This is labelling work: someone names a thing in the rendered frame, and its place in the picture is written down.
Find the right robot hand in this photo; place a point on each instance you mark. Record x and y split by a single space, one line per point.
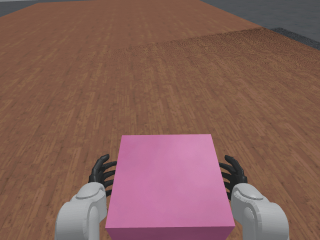
236 175

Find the carton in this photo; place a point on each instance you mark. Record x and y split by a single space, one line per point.
168 187

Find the left robot forearm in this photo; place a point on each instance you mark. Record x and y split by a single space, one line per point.
79 218

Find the left robot hand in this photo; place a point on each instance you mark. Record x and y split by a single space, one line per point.
98 175

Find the right robot forearm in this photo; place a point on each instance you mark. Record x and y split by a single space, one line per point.
260 219

